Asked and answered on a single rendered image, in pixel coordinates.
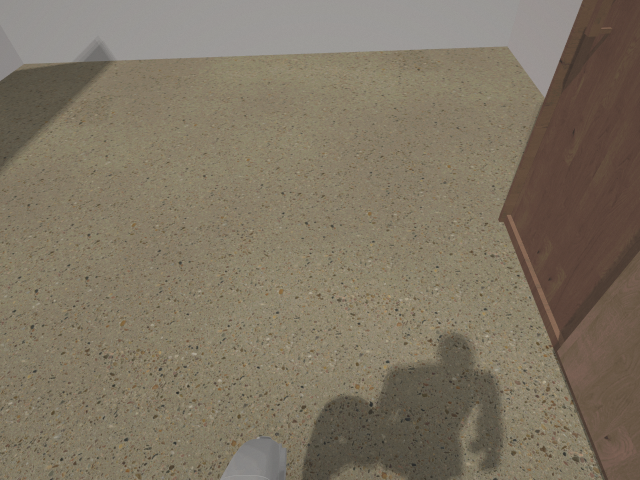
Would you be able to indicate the handle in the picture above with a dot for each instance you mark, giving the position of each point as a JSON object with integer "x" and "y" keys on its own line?
{"x": 598, "y": 17}

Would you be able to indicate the wardrobe door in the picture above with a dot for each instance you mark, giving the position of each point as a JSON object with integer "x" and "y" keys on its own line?
{"x": 578, "y": 213}
{"x": 601, "y": 359}

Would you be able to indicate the robot left thigh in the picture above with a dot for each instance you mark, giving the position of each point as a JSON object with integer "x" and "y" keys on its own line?
{"x": 257, "y": 459}

